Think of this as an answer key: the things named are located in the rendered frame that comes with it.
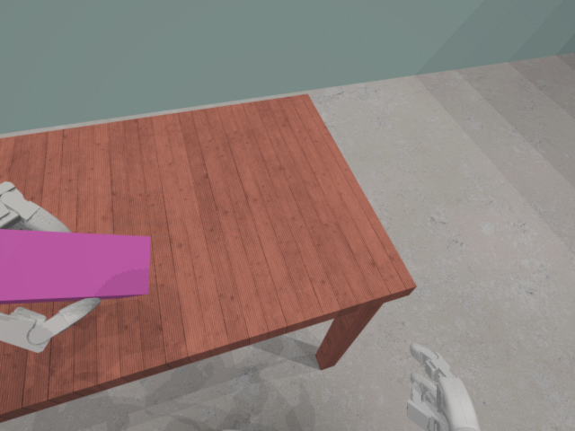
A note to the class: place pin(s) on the table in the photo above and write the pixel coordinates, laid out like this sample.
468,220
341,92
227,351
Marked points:
258,228

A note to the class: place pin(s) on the right robot hand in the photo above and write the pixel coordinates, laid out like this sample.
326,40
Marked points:
447,405

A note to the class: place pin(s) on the sponge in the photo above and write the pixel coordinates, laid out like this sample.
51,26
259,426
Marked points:
39,266

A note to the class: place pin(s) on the left robot hand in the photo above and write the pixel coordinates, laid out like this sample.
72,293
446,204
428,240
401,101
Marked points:
25,328

